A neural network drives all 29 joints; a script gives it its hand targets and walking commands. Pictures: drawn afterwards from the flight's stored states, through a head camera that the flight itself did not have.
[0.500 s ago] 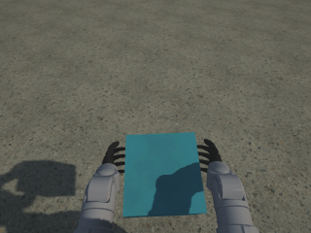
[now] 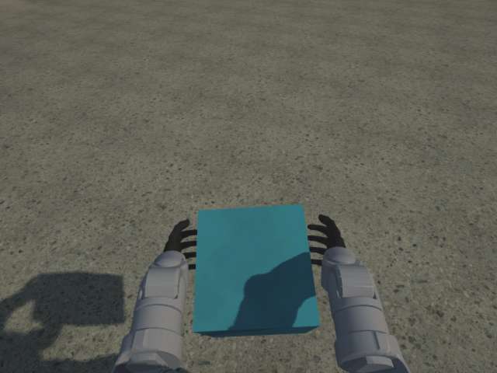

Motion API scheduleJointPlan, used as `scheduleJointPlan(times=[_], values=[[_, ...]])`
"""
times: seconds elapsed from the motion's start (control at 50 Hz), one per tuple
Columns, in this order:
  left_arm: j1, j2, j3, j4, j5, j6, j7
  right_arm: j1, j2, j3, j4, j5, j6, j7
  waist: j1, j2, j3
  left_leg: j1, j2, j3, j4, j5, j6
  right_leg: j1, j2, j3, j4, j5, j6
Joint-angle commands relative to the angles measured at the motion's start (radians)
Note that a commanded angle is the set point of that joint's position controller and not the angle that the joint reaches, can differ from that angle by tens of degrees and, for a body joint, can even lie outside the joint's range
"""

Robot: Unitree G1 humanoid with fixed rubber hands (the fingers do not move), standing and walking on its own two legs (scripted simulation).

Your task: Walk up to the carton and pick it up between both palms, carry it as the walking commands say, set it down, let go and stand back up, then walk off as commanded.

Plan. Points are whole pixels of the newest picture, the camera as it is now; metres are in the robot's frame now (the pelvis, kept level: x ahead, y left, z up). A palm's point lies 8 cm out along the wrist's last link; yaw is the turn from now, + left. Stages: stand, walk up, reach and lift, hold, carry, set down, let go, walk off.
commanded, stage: set down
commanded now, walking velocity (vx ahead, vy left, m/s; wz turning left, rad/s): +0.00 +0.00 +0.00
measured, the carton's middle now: (255, 275) +0.33 -0.01 -0.06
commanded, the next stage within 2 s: none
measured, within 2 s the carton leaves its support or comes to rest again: neither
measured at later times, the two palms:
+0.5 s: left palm (183, 272) +0.33 +0.13 -0.04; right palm (326, 266) +0.33 -0.15 -0.04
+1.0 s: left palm (197, 303) +0.33 +0.12 -0.17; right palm (317, 299) +0.33 -0.15 -0.17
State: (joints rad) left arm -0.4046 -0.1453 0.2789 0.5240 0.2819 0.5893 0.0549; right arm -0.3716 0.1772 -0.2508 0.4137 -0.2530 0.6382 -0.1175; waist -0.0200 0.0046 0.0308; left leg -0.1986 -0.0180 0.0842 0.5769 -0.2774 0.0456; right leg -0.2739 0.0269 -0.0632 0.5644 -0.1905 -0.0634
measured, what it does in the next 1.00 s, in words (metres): lowers itself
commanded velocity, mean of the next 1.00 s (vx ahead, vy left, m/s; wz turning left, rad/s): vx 0.00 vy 0.00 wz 0.00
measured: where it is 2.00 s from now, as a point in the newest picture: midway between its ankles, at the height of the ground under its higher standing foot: outside the picture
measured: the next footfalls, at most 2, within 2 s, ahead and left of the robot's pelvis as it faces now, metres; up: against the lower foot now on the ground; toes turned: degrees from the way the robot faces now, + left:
none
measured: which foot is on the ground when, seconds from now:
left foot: down 0.00-1.00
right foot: down 0.00-1.00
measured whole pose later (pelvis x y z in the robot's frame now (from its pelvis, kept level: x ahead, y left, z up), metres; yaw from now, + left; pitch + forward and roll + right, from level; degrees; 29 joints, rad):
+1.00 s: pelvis -0.03 -0.01 -0.07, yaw +0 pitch +18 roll +3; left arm -0.54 -0.04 0.12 0.64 -0.02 -0.03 0.26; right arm -0.53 0.10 -0.17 0.54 -0.12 0.02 -0.29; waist 0.00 0.00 0.24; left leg -0.95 -0.04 0.08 1.00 -0.36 0.04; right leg -1.04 0.02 -0.03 0.99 -0.26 -0.08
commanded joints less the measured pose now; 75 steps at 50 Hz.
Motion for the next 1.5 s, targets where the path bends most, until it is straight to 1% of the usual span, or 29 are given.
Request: scheduleJointPlan(times=[0.0, 0.06, 0.08, 0.14, 0.16, 0.18, 0.2, 0.3, 0.38, 0.44, 0.52, 0.56, 0.6, 0.62, 0.66, 0.68, 0.74, 0.8, 0.84, 0.88, 0.96, 0.98, 1.04, 1.12, 1.18, 1.26, 1.32, 1.36, 1.48], values=[[-0.773, -1.075, -0.398, 0.031, -0.198, -0.118, -0.287, -0.671, 1.044, 0.365, 0.163, 0.151, -0.095, 0.339, 0.009, 0.066, -0.302, -0.235, 0.009, -0.239, -0.132, -0.157, 0.033, 0.297, -0.005, 0.236, -0.036, -0.14, 0.02], [-0.759, -1.059, -0.36, 0.074, -0.168, -0.154, -0.284, -0.653, 1.043, 0.321, 0.206, 0.124, -0.137, 0.328, 0.009, 0.051, -0.308, -0.23, -0.003, -0.231, -0.099, -0.095, 0.032, 0.271, -0.018, 0.256, -0.039, -0.116, 0.016], [-0.748, -1.05, -0.353, 0.079, -0.162, -0.165, -0.284, -0.641, 1.047, 0.313, 0.213, 0.116, -0.148, 0.324, 0.007, 0.032, -0.313, -0.225, -0.01, -0.229, -0.086, -0.065, 0.033, 0.261, -0.021, 0.261, -0.043, -0.103, 0.016], [-0.704, -1.028, -0.339, 0.097, -0.148, -0.193, -0.276, -0.607, 1.03, 0.308, 0.211, 0.092, -0.182, 0.307, -0.002, 0.019, -0.3, -0.238, -0.018, -0.232, -0.071, -0.011, 0.036, 0.244, -0.026, 0.269, -0.035, -0.046, 0.017], [-0.687, -1.019, -0.337, 0.103, -0.144, -0.2, -0.272, -0.596, 1.02, 0.31, 0.208, 0.086, -0.192, 0.302, -0.006, 0.02, -0.295, -0.244, -0.019, -0.234, -0.068, 0.0, 0.037, 0.237, -0.026, 0.27, -0.031, -0.029, 0.017], [-0.671, -1.012, -0.334, 0.1, -0.138, -0.208, -0.267, -0.585, 1.012, 0.311, 0.211, 0.081, -0.202, 0.298, 0.0, 0.026, -0.303, -0.248, -0.022, -0.237, -0.067, 0.016, 0.036, 0.237, -0.026, 0.271, -0.026, -0.005, 0.016], [-0.658, -1.002, -0.33, 0.106, -0.134, -0.215, -0.263, -0.57, 0.998, 0.305, 0.215, 0.072, -0.213, 0.292, -0.006, 0.029, -0.293, -0.258, -0.022, -0.241, -0.067, 0.025, 0.036, 0.228, -0.025, 0.269, -0.019, 0.015, 0.014], [-0.586, -0.938, -0.303, 0.12, -0.113, -0.275, -0.236, -0.501, 0.946, 0.297, 0.23, 0.043, -0.281, 0.269, 0.003, 0.024, -0.334, -0.301, -0.029, -0.255, -0.051, 0.102, 0.038, 0.191, -0.017, 0.269, 0.023, 0.141, 0.014], [-0.569, -0.902, -0.317, 0.116, -0.118, -0.347, -0.223, -0.475, 0.908, 0.304, 0.229, 0.032, -0.356, 0.25, 0.002, 0.015, -0.408, -0.344, -0.039, -0.262, -0.015, 0.144, 0.034, 0.152, -0.009, 0.272, 0.065, 0.216, 0.012], [-0.553, -0.859, -0.323, 0.119, -0.117, -0.404, -0.216, -0.46, 0.883, 0.322, 0.236, 0.027, -0.413, 0.233, 0.012, 0.002, -0.459, -0.402, -0.051, -0.261, 0.029, 0.16, 0.028, 0.114, -0.008, 0.283, 0.1, 0.258, 0.014], [-0.563, -0.8, -0.363, 0.106, -0.12, -0.485, -0.19, -0.464, 0.829, 0.366, 0.248, 0.034, -0.493, 0.206, 0.029, 0.001, -0.534, -0.475, -0.065, -0.248, 0.104, 0.157, 0.015, 0.042, -0.001, 0.284, 0.157, 0.264, 0.015], [-0.565, -0.763, -0.393, 0.088, -0.127, -0.524, -0.169, -0.477, 0.791, 0.4, 0.234, 0.051, -0.529, 0.184, 0.041, 0.003, -0.58, -0.501, -0.071, -0.238, 0.139, 0.147, 0.011, 0.012, 0.004, 0.28, 0.186, 0.25, 0.016], [-0.58, -0.696, -0.42, 0.058, -0.146, -0.562, -0.144, -0.516, 0.752, 0.453, 0.191, 0.084, -0.56, 0.155, 0.062, -0.017, -0.632, -0.539, -0.077, -0.225, 0.176, 0.127, 0.011, 0.0, 0.005, 0.277, 0.214, 0.235, 0.021], [-0.589, -0.658, -0.439, 0.034, -0.158, -0.582, -0.129, -0.529, 0.719, 0.475, 0.169, 0.101, -0.575, 0.138, 0.063, -0.019, -0.668, -0.545, -0.078, -0.218, 0.194, 0.118, 0.01, -0.005, 0.005, 0.273, 0.229, 0.224, 0.022], [-0.589, -0.571, -0.46, -0.01, -0.178, -0.619, -0.087, -0.552, 0.65, 0.513, 0.13, 0.135, -0.601, 0.095, 0.07, -0.038, -0.756, -0.55, -0.083, -0.205, 0.223, 0.109, 0.012, -0.008, 0.011, 0.257, 0.259, 0.211, 0.025], [-0.589, -0.522, -0.456, -0.021, -0.188, -0.634, -0.066, -0.564, 0.612, 0.522, 0.125, 0.148, -0.612, 0.075, 0.074, -0.05, -0.779, -0.546, -0.085, -0.198, 0.236, 0.077, 0.016, -0.029, 0.012, 0.252, 0.264, 0.162, 0.026], [-0.552, -0.399, -0.456, -0.019, -0.201, -0.657, -0.003, -0.532, 0.475, 0.513, 0.139, 0.165, -0.629, 0.024, 0.066, -0.034, -0.779, -0.577, -0.089, -0.19, 0.261, 0.052, 0.015, -0.085, 0.022, 0.23, 0.298, 0.143, 0.024], [-0.54, -0.274, -0.453, 0.0, -0.229, -0.673, 0.035, -0.475, 0.338, 0.47, 0.161, 0.154, -0.637, -0.022, 0.036, -0.023, -0.731, -0.641, -0.092, -0.182, 0.289, 0.011, 0.009, -0.136, 0.029, 0.227, 0.319, 0.111, 0.02], [-0.533, -0.199, -0.449, 0.007, -0.246, -0.678, 0.059, -0.465, 0.24, 0.452, 0.151, 0.163, -0.643, -0.048, 0.038, -0.018, -0.702, -0.665, -0.092, -0.178, 0.3, -0.012, 0.005, -0.159, 0.033, 0.224, 0.328, 0.072, 0.014], [-0.538, -0.141, -0.459, 0.0, -0.274, -0.683, 0.083, -0.482, 0.159, 0.448, 0.117, 0.187, -0.649, -0.073, 0.049, -0.018, -0.705, -0.679, -0.093, -0.17, 0.31, -0.026, 0.006, -0.163, 0.033, 0.222, 0.336, 0.046, 0.011], [-0.533, -0.043, -0.476, -0.032, -0.332, -0.687, 0.134, -0.518, 0.029, 0.467, 0.041, 0.25, -0.655, -0.112, 0.066, -0.042, -0.771, -0.679, -0.094, -0.157, 0.323, -0.024, 0.011, -0.124, 0.039, 0.21, 0.357, 0.057, 0.01], [-0.536, -0.03, -0.474, -0.039, -0.342, -0.687, 0.142, -0.532, 0.019, 0.473, 0.023, 0.269, -0.655, -0.118, 0.074, -0.048, -0.788, -0.685, -0.095, -0.155, 0.331, -0.019, 0.014, -0.109, 0.038, 0.215, 0.361, 0.066, 0.01], [-0.566, -0.007, -0.461, -0.045, -0.361, -0.684, 0.156, -0.566, 0.009, 0.477, 0.022, 0.303, -0.651, -0.124, 0.076, -0.062, -0.816, -0.711, -0.096, -0.152, 0.356, -0.007, 0.017, -0.11, 0.04, 0.219, 0.382, 0.09, 0.014], [-0.585, 0.014, -0.423, -0.023, -0.36, -0.687, 0.153, -0.589, 0.019, 0.475, 0.043, 0.313, -0.65, -0.124, 0.084, -0.079, -0.837, -0.792, -0.099, -0.15, 0.407, 0.017, 0.014, -0.133, 0.043, 0.238, 0.418, 0.133, 0.027], [-0.603, 0.01, -0.394, 0.015, -0.358, -0.685, 0.143, -0.606, 0.024, 0.465, 0.064, 0.305, -0.646, -0.126, 0.083, -0.089, -0.852, -0.855, -0.103, -0.149, 0.446, 0.013, 0.011, -0.156, 0.044, 0.255, 0.443, 0.125, 0.031], [-0.654, -0.014, -0.392, 0.028, -0.375, -0.679, 0.136, -0.651, 0.035, 0.463, 0.068, 0.305, -0.637, -0.128, 0.076, -0.094, -0.921, -0.9, -0.107, -0.148, 0.491, 0.018, 0.006, -0.176, 0.049, 0.263, 0.482, 0.126, 0.033], [-0.706, -0.035, -0.403, 0.016, -0.39, -0.672, 0.131, -0.698, 0.056, 0.476, 0.057, 0.309, -0.628, -0.128, 0.074, -0.097, -0.984, -0.922, -0.108, -0.147, 0.522, 0.021, 0.003, -0.185, 0.054, 0.267, 0.513, 0.122, 0.034], [-0.735, -0.039, -0.406, 0.008, -0.396, -0.665, 0.132, -0.736, 0.064, 0.488, 0.046, 0.318, -0.621, -0.125, 0.082, -0.094, -1.024, -0.932, -0.11, -0.144, 0.544, 0.019, 0.001, -0.192, 0.057, 0.268, 0.535, 0.111, 0.035], [-0.825, -0.06, -0.413, -0.002, -0.408, -0.641, 0.129, -0.818, 0.092, 0.49, 0.09, 0.322, -0.595, -0.116, 0.086, -0.081, -1.056, -0.989, -0.114, -0.138, 0.606, -0.006, -0.009, -0.273, 0.062, 0.262, 0.595, 0.05, 0.034]])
